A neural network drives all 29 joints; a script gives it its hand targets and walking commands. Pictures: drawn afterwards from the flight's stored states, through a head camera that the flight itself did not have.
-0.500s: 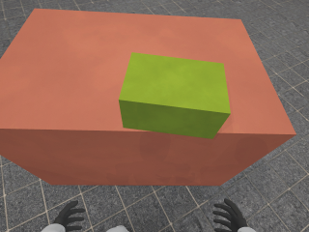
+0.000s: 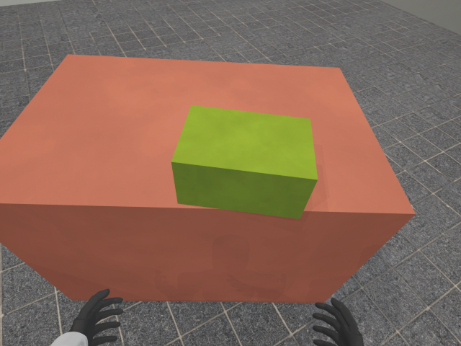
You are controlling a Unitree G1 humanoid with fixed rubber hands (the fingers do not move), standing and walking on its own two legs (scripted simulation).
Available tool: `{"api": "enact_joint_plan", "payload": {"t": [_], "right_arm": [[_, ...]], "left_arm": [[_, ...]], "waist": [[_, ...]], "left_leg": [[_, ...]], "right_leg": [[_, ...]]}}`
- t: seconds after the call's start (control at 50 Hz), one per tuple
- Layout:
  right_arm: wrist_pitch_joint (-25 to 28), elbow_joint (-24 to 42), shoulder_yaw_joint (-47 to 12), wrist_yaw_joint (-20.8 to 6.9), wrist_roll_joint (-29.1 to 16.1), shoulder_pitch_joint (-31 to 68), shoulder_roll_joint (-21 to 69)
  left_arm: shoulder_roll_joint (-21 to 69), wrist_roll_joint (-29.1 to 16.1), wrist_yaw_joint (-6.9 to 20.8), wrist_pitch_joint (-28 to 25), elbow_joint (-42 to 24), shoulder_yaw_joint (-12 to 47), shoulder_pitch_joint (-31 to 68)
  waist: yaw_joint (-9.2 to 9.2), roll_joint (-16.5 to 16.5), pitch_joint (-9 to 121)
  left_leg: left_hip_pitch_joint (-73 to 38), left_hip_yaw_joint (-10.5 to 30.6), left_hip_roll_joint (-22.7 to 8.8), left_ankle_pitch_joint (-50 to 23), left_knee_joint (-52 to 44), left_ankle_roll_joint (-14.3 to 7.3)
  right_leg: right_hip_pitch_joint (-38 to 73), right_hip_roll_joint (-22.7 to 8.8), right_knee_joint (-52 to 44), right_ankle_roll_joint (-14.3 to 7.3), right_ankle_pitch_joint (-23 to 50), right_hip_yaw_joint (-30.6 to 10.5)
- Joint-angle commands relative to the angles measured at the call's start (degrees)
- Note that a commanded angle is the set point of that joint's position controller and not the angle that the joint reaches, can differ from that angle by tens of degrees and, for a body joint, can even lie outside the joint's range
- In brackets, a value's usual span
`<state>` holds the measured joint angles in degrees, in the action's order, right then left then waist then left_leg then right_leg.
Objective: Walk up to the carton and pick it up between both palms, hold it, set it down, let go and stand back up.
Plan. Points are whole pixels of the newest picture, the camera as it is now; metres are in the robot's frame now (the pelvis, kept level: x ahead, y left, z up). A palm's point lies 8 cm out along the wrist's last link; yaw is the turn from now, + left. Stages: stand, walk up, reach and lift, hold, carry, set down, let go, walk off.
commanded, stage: reach and lift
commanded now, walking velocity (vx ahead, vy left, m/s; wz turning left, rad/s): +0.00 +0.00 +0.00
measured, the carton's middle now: (244, 160) +0.51 -0.01 +0.00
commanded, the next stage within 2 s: none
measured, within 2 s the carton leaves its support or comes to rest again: neither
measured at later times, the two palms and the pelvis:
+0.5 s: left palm (78, 301) +0.19 +0.26 -0.02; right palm (361, 321) +0.18 -0.21 -0.01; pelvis +0.03 +0.02 +0.01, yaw -1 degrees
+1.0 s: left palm (73, 253) +0.25 +0.27 +0.03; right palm (362, 277) +0.24 -0.21 +0.02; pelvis +0.04 +0.02 +0.00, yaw +0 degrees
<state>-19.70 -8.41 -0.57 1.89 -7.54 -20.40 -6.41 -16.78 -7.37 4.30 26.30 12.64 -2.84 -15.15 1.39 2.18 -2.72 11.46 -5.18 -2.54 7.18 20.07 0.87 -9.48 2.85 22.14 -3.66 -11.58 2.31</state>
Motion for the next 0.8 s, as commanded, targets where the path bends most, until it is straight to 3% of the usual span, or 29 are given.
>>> {"api": "enact_joint_plan", "payload": {"t": [0.0, 0.12, 0.4, 0.64, 0.66, 0.78], "right_arm": [[2.82, 7.94, 2.47, 0.48, 0.81, 1.09, -3.39], [5.14, 8.27, 3.49, -0.36, 0.44, -0.68, -4.81], [12.41, 10.10, 5.87, -3.47, -3.38, -3.39, -9.09], [16.99, 11.53, 6.32, -2.45, -5.38, -1.96, -11.02], [17.30, 10.35, 6.69, -2.16, -4.93, 0.55, -10.88], [19.38, 10.32, 5.52, -0.93, -6.10, 3.98, -11.04]], "left_arm": [[-6.43, -1.55, -0.57, -4.87, -7.23, -1.84, 3.00], [-6.07, -2.66, -1.38, -8.25, -7.58, -1.38, -0.21], [-6.05, -3.37, -3.16, -17.15, -12.56, 0.25, -3.65], [-7.30, -5.06, -2.36, -23.31, -13.57, 0.32, -2.37], [-8.87, -5.72, -2.23, -22.96, -12.73, -0.94, 0.94], [-10.35, -6.89, -1.42, -25.27, -11.44, -1.64, 3.52]], "waist": [[-0.67, -2.59, 2.72], [-0.16, -1.78, 3.06], [0.82, -3.72, 5.64], [0.54, -3.01, 6.22], [-1.12, -4.08, 6.07], [-0.84, -3.17, 8.86]], "left_leg": [[-10.79, 0.05, 0.21, 3.71, -1.56, -0.75], [-11.49, 1.00, 0.27, -0.09, -2.85, -0.47], [-16.37, 3.95, 0.53, -10.27, -1.93, 0.29], [-18.27, 5.93, 0.71, -15.42, -0.74, 0.15], [-16.62, 5.41, 1.37, -15.22, -0.78, 0.12], [-16.49, 5.89, 1.52, -16.31, 0.06, -0.32]], "right_leg": [[-11.19, -5.38, -9.56, 3.51, -5.49, -3.06], [-9.72, -3.94, -10.14, 3.26, -3.02, -2.53], [-9.95, -3.10, -11.52, 1.00, 3.56, -3.80], [-8.21, -3.29, -11.72, 0.80, 7.78, -4.95], [-8.46, -3.62, -10.48, 1.19, 8.18, -4.25], [-5.85, -4.17, -8.41, 2.01, 12.71, -4.29]]}}
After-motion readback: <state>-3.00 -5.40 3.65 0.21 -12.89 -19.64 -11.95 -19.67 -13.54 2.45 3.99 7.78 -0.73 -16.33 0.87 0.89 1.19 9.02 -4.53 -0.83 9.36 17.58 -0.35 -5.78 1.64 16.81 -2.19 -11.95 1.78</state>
